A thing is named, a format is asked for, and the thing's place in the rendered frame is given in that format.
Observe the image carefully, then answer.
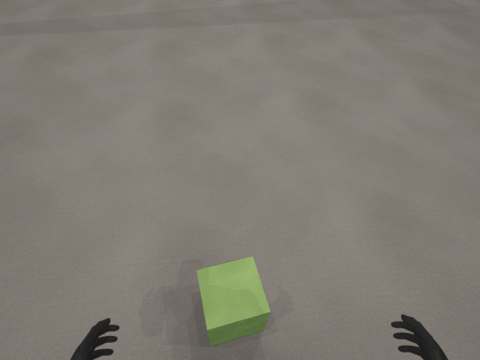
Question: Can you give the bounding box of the carton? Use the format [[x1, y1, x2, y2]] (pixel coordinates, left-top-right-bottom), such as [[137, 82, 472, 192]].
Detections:
[[196, 257, 271, 347]]

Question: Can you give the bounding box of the robot left hand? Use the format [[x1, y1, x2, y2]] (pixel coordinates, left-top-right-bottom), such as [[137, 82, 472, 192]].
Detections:
[[70, 318, 119, 360]]

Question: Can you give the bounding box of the robot right hand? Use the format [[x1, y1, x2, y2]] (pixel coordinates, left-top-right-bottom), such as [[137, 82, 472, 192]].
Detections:
[[391, 314, 448, 360]]

